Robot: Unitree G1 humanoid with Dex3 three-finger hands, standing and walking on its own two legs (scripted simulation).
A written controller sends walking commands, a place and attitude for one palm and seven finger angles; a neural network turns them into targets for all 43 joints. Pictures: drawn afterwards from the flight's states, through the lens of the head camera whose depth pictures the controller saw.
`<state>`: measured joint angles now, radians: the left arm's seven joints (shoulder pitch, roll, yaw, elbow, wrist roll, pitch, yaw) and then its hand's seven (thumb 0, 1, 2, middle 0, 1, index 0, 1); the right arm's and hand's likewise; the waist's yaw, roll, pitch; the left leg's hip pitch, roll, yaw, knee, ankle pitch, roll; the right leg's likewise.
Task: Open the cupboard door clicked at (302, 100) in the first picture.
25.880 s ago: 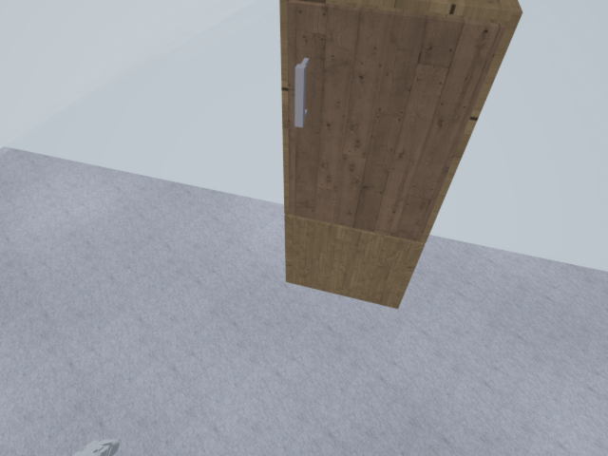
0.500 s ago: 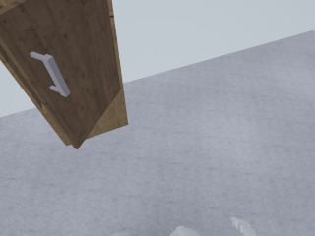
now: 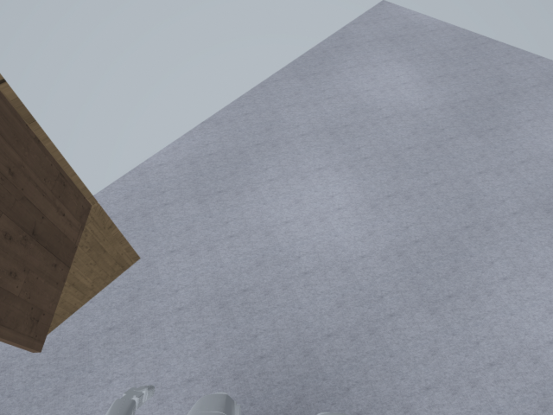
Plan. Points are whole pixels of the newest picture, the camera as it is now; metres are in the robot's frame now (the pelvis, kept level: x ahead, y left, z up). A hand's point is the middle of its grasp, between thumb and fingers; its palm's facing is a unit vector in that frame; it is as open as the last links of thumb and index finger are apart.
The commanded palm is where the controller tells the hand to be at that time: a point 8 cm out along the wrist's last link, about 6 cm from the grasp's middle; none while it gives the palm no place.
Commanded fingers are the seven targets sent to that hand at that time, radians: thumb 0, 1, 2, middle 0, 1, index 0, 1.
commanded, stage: walk to a spot facing it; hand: left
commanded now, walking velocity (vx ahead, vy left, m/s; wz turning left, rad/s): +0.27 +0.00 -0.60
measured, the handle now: out of the picture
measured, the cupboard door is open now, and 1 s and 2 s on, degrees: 43 43 43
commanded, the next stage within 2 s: turn to face it in 1.38 s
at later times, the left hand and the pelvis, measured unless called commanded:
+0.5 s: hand (243, 302) +0.32 +0.08 -0.17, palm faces -0.38 -0.91 -0.20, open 7.4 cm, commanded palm none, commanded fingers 0.00 0.90 0.90 -0.20 -0.30 -0.20 -0.30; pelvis +0.12 -0.06 -0.02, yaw -19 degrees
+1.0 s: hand (266, 247) +0.45 +0.04 -0.18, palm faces -0.45 -0.87 -0.17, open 7.4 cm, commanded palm none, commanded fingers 0.00 0.90 0.90 -0.20 -0.30 -0.20 -0.30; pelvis +0.35 -0.13 +0.00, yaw -31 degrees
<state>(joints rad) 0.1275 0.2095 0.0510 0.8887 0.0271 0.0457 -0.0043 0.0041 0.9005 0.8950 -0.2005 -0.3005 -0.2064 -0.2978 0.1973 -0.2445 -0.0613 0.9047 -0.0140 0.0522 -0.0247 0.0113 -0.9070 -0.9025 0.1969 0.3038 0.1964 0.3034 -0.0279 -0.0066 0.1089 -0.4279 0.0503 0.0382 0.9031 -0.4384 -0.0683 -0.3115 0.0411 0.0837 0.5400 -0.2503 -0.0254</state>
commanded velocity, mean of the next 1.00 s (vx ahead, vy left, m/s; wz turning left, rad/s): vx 0.33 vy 0.00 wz -0.45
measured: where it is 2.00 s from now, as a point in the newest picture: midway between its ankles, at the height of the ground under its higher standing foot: (397, 271)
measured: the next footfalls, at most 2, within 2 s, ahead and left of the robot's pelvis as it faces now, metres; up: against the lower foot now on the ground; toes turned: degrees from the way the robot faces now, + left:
left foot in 0.10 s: +0.06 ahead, +0.13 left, +0.00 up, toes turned -1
right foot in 0.48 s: +0.18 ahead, -0.18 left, +0.00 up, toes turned -26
